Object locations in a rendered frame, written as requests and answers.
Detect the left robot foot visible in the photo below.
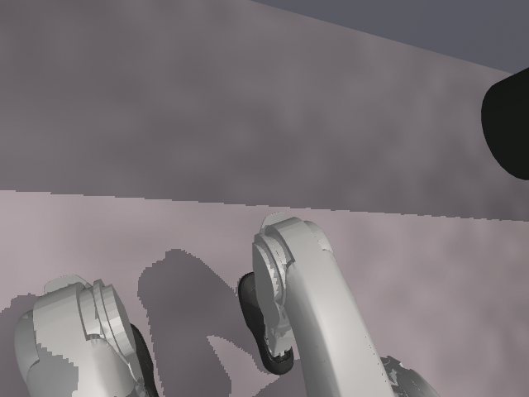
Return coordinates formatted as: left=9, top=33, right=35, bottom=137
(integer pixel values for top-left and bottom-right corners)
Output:
left=131, top=324, right=159, bottom=397

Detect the right robot hand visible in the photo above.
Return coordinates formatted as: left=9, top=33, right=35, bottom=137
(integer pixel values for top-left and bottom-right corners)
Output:
left=380, top=356, right=440, bottom=397

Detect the right robot foot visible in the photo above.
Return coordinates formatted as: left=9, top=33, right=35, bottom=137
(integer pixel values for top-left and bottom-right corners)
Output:
left=238, top=272, right=294, bottom=375

